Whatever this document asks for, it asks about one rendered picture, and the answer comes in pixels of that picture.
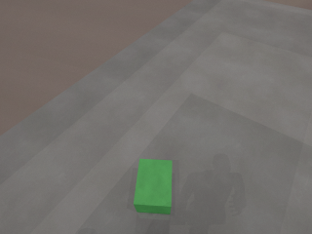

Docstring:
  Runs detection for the carton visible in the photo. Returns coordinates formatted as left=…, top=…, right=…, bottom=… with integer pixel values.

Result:
left=134, top=159, right=173, bottom=215

